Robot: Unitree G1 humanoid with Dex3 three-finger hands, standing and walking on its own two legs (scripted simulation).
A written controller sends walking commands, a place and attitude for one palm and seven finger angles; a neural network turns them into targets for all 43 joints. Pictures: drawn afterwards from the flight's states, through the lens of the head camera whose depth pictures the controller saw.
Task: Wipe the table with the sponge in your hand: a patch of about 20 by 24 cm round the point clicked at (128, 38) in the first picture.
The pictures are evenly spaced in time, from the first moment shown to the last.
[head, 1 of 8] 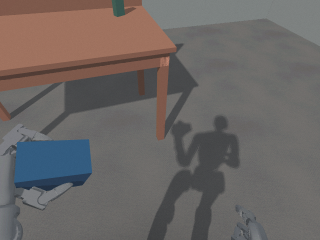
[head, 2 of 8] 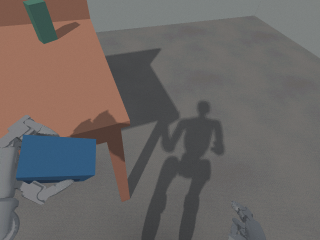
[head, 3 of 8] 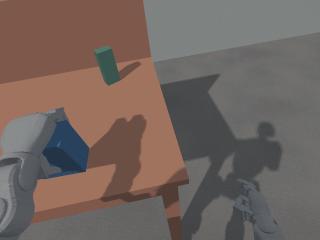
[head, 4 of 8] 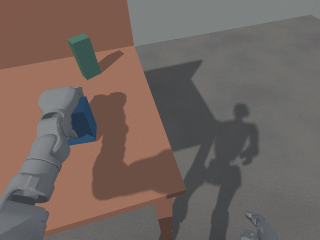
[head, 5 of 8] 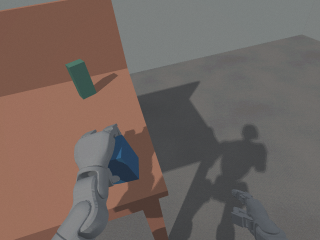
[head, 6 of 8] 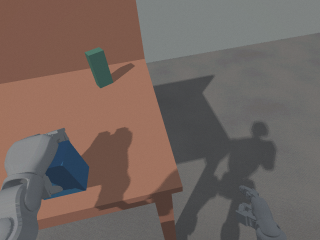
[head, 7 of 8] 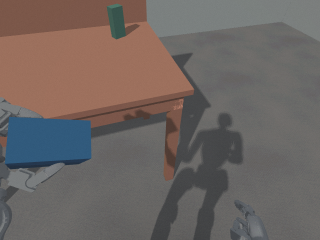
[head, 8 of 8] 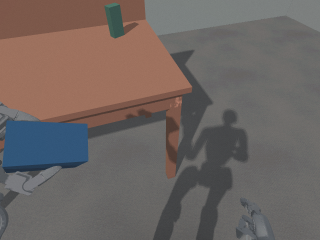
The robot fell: no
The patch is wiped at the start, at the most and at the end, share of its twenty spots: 0.00 1.00 1.00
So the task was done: yes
